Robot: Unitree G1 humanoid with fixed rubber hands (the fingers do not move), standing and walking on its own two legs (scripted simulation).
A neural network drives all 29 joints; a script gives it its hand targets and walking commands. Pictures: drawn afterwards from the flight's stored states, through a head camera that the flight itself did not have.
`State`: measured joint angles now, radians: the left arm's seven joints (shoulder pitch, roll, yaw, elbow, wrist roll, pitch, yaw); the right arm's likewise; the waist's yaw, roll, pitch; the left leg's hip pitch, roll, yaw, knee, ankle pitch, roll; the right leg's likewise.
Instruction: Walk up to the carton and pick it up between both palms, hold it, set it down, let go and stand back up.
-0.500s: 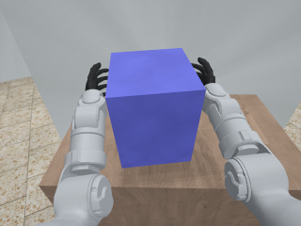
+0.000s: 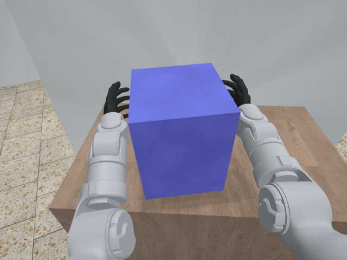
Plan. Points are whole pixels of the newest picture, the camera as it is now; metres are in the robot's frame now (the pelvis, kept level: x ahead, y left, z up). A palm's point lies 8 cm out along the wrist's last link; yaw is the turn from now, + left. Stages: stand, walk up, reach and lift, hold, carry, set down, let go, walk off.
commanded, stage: set down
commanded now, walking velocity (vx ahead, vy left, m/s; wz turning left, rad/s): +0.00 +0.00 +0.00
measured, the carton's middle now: (178, 131) +0.42 -0.01 +0.13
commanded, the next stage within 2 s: none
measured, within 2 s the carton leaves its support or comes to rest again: rests again in 1.12 s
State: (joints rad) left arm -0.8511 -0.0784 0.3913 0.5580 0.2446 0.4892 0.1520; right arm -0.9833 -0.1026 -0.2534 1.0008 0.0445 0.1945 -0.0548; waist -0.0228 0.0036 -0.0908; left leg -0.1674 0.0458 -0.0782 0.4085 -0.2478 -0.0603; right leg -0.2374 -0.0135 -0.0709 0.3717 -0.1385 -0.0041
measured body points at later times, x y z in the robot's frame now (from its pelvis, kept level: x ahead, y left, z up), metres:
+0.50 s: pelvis +0.01 +0.00 +0.00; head -0.01 +0.00 +0.45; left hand +0.42 +0.14 +0.16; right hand +0.44 -0.15 +0.17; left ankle -0.02 +0.16 -0.74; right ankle +0.04 -0.12 -0.74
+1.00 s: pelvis +0.01 +0.00 +0.00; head +0.00 +0.00 +0.45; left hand +0.41 +0.14 +0.14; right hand +0.44 -0.15 +0.14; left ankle -0.02 +0.16 -0.74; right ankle +0.04 -0.12 -0.74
